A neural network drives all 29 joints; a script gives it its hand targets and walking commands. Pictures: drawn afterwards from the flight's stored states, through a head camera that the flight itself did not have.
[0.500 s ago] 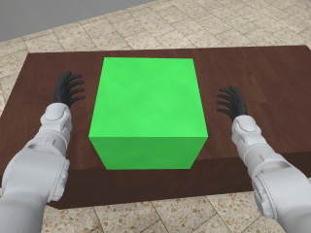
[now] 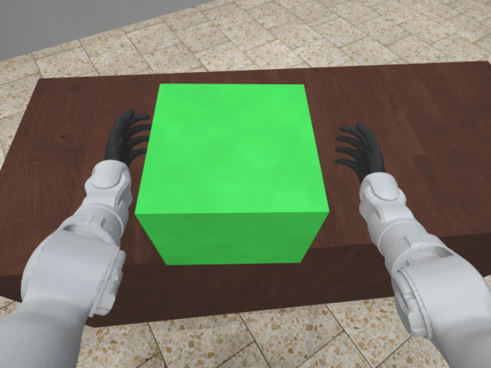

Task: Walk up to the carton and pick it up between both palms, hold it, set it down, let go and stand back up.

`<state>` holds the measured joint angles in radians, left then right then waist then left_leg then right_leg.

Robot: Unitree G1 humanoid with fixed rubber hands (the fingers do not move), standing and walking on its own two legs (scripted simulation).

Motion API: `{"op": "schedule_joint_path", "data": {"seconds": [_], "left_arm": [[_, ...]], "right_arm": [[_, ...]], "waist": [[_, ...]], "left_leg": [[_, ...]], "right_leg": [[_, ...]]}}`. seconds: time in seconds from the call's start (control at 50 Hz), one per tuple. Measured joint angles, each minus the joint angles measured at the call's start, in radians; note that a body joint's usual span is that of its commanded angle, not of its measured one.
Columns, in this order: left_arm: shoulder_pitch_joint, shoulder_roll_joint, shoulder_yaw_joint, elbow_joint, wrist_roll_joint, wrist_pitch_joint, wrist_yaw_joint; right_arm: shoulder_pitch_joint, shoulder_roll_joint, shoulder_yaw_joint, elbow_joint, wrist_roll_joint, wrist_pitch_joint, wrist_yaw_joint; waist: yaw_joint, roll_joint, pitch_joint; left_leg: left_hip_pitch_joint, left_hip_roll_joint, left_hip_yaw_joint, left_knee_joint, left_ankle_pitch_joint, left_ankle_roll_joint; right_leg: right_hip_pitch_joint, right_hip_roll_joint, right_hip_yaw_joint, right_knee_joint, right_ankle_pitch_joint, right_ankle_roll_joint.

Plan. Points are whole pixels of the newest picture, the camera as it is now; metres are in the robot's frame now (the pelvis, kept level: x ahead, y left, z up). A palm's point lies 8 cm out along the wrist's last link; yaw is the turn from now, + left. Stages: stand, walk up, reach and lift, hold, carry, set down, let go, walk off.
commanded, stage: reach and lift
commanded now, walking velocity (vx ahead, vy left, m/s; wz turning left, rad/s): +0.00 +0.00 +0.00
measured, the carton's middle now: (233, 177) +0.46 +0.01 -0.01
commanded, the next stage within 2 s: none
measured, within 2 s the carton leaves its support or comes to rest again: neither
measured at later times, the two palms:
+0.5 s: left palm (128, 161) +0.46 +0.19 +0.05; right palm (352, 169) +0.43 -0.19 +0.05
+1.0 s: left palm (136, 159) +0.46 +0.17 +0.06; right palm (345, 168) +0.43 -0.18 +0.05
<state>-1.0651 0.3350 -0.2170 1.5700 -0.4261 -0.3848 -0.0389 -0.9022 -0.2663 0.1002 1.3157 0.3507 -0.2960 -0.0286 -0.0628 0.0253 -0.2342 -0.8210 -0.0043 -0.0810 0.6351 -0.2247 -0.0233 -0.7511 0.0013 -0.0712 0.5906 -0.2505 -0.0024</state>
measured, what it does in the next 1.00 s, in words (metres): stands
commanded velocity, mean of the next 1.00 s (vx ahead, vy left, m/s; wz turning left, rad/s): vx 0.00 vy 0.00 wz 0.00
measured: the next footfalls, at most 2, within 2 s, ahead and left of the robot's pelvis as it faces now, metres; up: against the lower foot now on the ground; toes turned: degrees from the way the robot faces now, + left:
none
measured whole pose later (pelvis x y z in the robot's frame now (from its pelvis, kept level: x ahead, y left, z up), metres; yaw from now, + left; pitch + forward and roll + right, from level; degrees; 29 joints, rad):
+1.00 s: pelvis +0.00 +0.00 +0.00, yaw +0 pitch +24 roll -2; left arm -1.06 0.27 -0.07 1.56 -0.22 -0.41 0.02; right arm -0.93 -0.13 -0.12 1.31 0.24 -0.30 -0.09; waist -0.06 0.03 -0.24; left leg -0.83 0.00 -0.08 0.64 -0.23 -0.02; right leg -0.76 0.00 -0.07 0.59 -0.25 0.00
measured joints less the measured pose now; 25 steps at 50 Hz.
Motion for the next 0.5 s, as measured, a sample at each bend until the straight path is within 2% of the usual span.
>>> {"op": "schedule_joint_path", "data": {"seconds": [0.24, 0.5], "left_arm": [[0.002, -0.024, 0.051, 0.003, 0.104, -0.015, 0.029], [0.018, -0.038, 0.094, -0.013, 0.143, -0.018, 0.045]], "right_arm": [[-0.015, 0.087, -0.050, 0.000, 0.000, -0.012, -0.044], [-0.014, 0.099, -0.108, 0.002, -0.011, -0.041, -0.062]], "waist": [[0.000, 0.000, -0.001], [0.000, 0.000, -0.004]], "left_leg": [[-0.006, 0.000, 0.000, 0.003, -0.007, 0.000], [-0.008, 0.000, 0.000, 0.007, -0.003, 0.000]], "right_leg": [[-0.005, 0.000, 0.000, 0.001, -0.006, 0.000], [-0.006, 0.000, 0.000, 0.001, -0.001, 0.000]]}}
